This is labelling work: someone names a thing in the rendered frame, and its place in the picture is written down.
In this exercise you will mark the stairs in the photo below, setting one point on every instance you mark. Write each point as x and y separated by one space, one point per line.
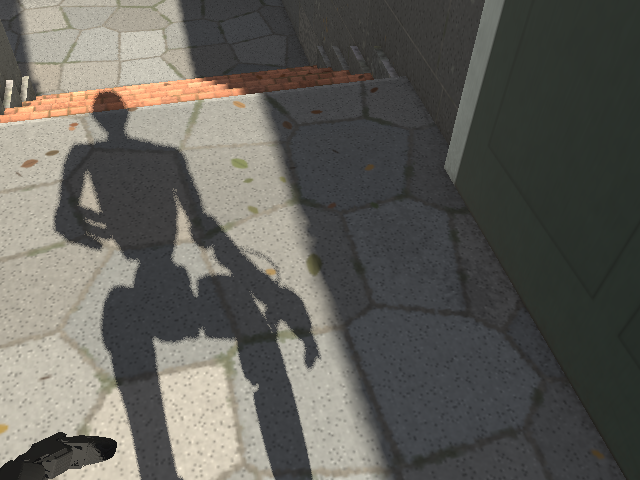
81 102

